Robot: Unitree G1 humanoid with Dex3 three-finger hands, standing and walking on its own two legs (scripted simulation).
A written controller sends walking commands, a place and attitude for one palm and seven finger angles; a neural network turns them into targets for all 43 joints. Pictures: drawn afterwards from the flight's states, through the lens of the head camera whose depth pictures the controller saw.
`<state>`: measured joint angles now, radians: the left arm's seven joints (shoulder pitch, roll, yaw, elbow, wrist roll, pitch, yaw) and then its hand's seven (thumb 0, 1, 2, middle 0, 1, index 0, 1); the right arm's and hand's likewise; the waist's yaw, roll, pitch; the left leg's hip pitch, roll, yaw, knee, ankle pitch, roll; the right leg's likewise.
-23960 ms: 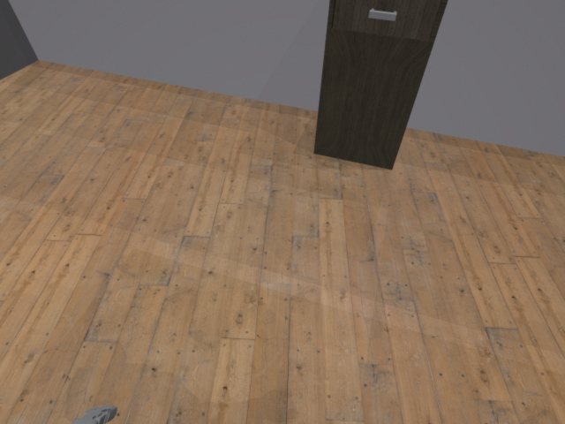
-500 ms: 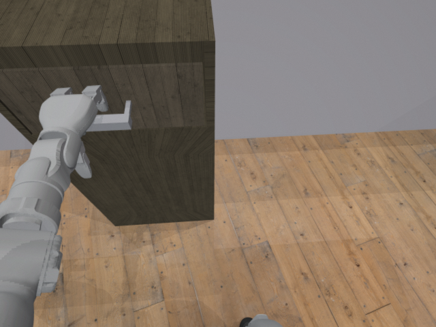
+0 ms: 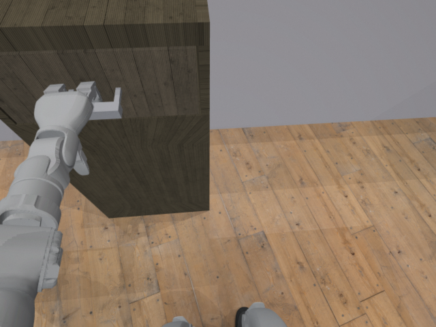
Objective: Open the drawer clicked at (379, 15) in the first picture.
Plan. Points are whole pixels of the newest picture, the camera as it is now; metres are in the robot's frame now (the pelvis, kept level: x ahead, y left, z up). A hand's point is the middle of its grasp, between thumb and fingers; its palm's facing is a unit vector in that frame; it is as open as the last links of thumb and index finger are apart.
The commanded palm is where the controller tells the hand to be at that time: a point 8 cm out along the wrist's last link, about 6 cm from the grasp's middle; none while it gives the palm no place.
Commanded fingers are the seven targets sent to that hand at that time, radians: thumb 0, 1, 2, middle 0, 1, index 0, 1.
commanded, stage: lower the fingers behind the handle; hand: left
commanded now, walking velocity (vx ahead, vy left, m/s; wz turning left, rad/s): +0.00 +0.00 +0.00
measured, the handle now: (93, 102) +0.53 +0.23 +0.05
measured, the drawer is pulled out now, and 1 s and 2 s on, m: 0.00 0.00 0.09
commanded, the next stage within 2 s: close the thumb around the handle in 0.30 s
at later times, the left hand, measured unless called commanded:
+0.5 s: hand (79, 129) +0.48 +0.26 +0.03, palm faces -0.08 -0.02 -1.00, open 13.6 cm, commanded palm +0.47 +0.25 +0.09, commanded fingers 0.00 -0.16 0.44 -0.32 -1.24 -0.32 -1.24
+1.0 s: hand (79, 128) +0.48 +0.26 +0.03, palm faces -0.08 -0.01 -1.00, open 6.0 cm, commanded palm +0.47 +0.25 +0.09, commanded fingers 0.00 0.90 0.90 -0.40 -1.35 -0.40 -1.35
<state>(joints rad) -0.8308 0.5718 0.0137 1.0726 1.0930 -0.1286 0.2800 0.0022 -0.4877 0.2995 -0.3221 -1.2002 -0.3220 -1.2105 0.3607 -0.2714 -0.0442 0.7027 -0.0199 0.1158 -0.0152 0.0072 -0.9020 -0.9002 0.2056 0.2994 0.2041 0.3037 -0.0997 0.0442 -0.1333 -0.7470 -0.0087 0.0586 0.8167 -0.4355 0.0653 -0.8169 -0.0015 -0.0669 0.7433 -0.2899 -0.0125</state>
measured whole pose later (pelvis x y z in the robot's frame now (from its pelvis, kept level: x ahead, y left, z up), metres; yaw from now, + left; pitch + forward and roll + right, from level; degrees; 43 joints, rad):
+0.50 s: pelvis +0.00 +0.00 +0.00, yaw +0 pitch +21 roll -2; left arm -0.83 0.59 0.02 1.08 1.08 -0.13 0.28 0.00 -0.46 0.31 -0.32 -1.20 -0.33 -1.21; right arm 0.36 -0.28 -0.04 0.70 -0.02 0.11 -0.03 0.01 -0.90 -0.90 0.21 0.30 0.20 0.30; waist -0.10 0.05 -0.13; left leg -0.75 -0.01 0.06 0.82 -0.44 0.06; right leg -0.82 0.00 -0.07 0.75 -0.29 -0.02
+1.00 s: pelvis +0.00 +0.00 +0.00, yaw +0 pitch +21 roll -2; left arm -0.86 0.58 -0.01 1.11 1.08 -0.11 0.28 0.00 0.67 0.80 -0.39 -1.31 -0.38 -1.32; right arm 0.36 -0.27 -0.04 0.70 -0.01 0.11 -0.02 0.01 -0.90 -0.90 0.21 0.30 0.20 0.30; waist -0.11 0.05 -0.13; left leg -0.76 -0.01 0.05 0.82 -0.43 0.06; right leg -0.82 0.00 -0.07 0.75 -0.29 -0.01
